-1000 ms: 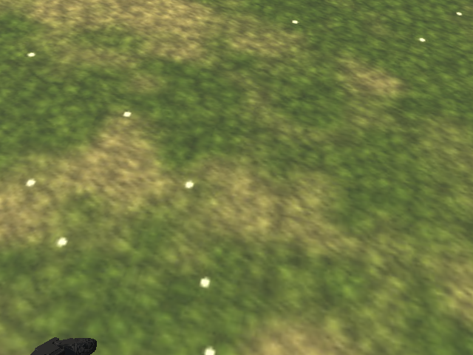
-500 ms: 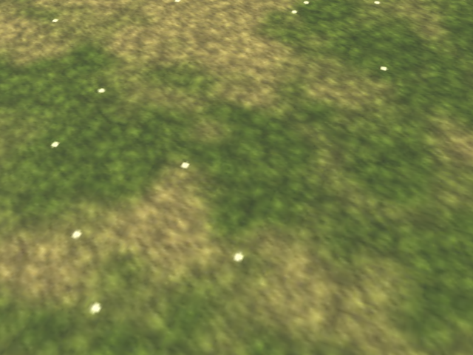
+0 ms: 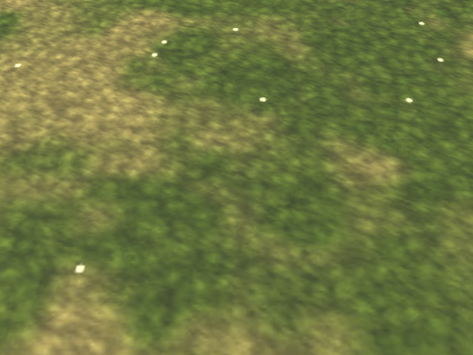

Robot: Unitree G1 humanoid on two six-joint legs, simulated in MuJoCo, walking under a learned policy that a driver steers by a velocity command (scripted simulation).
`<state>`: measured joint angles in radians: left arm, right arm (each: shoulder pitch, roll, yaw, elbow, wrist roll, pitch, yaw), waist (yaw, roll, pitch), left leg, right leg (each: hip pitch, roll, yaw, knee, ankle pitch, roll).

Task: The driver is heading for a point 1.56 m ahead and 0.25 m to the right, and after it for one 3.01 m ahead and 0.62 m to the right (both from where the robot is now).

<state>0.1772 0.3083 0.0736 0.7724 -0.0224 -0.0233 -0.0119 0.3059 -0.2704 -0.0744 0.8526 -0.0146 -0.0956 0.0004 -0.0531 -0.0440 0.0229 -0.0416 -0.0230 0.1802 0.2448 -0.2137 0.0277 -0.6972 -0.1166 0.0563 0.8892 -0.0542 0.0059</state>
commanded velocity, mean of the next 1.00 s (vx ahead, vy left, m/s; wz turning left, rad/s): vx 0.35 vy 0.00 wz -0.36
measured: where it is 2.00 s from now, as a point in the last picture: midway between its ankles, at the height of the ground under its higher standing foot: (300, 231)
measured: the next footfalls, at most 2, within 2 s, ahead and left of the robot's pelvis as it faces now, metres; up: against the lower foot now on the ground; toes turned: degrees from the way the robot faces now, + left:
right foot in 0.20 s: +0.27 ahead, -0.15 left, +0.00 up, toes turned -10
left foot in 0.66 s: +0.59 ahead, -0.02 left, +0.00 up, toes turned -21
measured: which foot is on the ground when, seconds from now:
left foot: down 0.00-0.22, up 0.24-0.64, down 0.66-1.00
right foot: up 0.00-0.18, down 0.20-0.66, up 0.68-0.96, down 0.98-1.00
